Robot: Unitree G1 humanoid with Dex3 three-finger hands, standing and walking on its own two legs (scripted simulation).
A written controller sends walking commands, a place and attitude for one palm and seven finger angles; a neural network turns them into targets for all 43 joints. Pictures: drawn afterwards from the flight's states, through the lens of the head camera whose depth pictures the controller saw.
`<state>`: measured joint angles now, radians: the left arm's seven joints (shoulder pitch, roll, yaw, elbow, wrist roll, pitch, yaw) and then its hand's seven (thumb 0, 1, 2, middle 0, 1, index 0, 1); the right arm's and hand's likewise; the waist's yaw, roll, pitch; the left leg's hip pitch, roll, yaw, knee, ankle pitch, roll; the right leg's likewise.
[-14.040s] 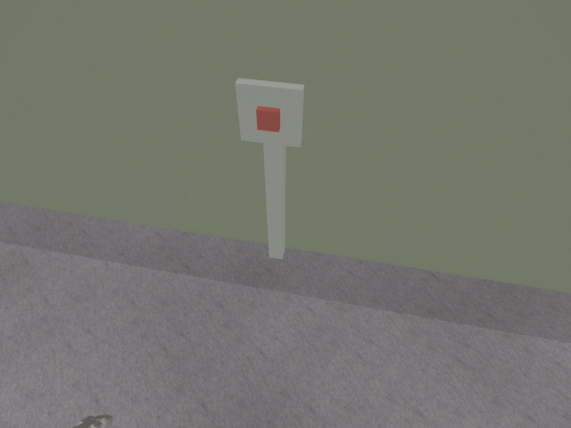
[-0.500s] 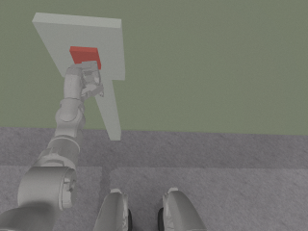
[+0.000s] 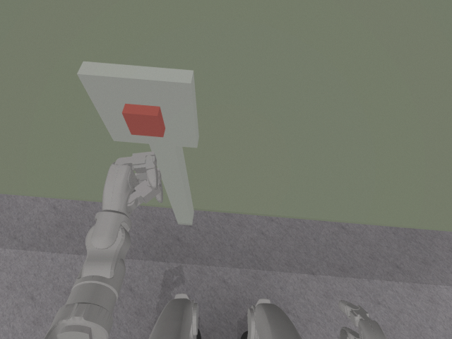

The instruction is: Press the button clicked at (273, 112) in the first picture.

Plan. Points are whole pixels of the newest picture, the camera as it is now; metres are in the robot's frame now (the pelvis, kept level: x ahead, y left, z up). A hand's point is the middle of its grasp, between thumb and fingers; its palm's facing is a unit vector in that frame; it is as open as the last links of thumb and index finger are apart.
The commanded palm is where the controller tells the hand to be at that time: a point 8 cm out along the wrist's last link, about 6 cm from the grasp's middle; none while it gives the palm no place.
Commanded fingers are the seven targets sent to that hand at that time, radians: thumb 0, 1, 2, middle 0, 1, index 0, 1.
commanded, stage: pull the fist back off the button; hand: left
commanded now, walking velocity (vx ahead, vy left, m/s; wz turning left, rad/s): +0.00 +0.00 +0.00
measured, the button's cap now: (145, 119) +0.49 +0.16 +0.06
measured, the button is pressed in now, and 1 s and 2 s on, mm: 0 0 0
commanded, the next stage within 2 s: draw the hand back to the body in 0.16 s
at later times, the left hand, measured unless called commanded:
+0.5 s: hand (139, 201) +0.32 +0.14 +0.07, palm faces -0.09 -0.99 -0.06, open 3.1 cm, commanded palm +0.29 +0.20 +0.08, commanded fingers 0.00 0.90 0.90 -1.30 -1.50 -1.30 -1.50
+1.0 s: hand (55, 229) +0.25 +0.20 +0.16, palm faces +0.17 -0.94 -0.28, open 3.1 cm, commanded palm +0.21 +0.25 +0.19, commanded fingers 0.00 0.90 0.90 -1.30 -1.50 -1.30 -1.50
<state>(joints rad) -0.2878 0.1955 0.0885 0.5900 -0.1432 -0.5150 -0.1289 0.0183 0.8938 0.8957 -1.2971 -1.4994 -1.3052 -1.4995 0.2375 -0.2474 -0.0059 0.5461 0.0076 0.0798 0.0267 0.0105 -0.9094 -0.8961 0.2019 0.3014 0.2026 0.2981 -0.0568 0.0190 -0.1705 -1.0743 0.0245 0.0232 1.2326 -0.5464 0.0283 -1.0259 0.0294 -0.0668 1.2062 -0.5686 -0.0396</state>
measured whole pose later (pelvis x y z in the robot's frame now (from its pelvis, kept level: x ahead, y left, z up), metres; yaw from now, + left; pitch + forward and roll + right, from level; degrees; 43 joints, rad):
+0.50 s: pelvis +0.00 -0.01 +0.02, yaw +0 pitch +17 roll -1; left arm -0.04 0.23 0.07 0.28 -0.20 -0.38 -0.16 0.02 0.90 0.90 -1.30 -1.50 -1.30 -1.50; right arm 0.27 -0.24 0.02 0.51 0.03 0.06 -0.01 0.01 -0.91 -0.90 0.20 0.30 0.20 0.30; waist -0.04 0.04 -0.15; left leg -0.92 0.02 0.02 1.13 -0.50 0.02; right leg -0.87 0.03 -0.07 1.10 -0.53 -0.04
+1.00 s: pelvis +0.03 +0.00 +0.09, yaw +1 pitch +4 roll -1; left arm 0.39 0.30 0.05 -0.20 -0.07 -0.06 0.09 0.02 0.89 0.90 -1.30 -1.50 -1.31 -1.50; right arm 0.24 -0.23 0.05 0.47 0.04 0.01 -0.11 0.02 -0.91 -0.90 0.20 0.30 0.20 0.30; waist 0.01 0.05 -0.10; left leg -0.41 0.00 0.03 0.71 -0.38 0.03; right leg -0.36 0.03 -0.05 0.68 -0.39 -0.03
